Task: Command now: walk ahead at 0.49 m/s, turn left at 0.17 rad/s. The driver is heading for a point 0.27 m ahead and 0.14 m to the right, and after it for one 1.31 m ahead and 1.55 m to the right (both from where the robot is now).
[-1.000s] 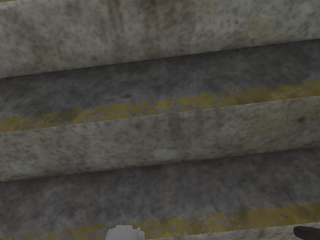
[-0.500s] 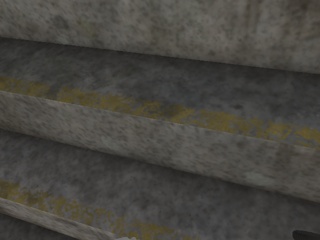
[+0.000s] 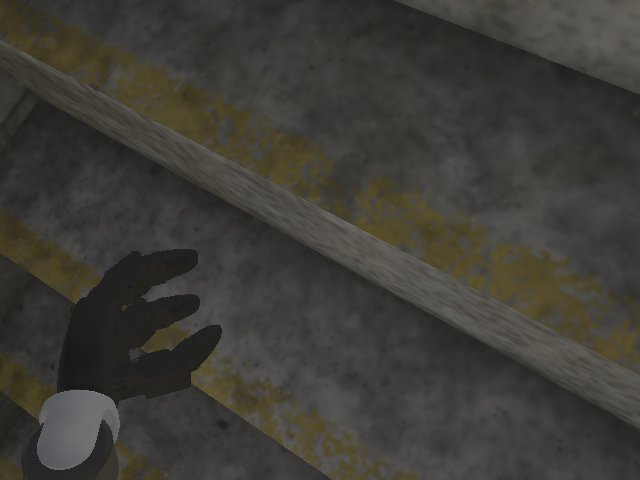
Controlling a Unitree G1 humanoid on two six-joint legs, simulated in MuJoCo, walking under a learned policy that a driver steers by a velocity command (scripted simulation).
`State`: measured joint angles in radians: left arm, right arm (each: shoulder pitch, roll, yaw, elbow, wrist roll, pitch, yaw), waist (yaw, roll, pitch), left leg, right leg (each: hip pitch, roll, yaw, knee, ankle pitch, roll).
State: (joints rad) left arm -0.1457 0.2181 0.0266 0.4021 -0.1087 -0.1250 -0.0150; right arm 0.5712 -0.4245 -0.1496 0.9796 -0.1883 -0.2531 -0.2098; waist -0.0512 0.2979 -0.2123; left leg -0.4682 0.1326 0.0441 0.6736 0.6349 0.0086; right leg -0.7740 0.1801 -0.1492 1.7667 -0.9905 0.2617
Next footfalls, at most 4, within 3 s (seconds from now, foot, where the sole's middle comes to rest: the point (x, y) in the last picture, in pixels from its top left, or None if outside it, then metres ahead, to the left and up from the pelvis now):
none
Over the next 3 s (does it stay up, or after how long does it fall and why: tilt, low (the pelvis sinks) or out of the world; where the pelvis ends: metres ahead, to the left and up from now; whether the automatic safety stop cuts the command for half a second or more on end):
falls after 0.18 s (tilt)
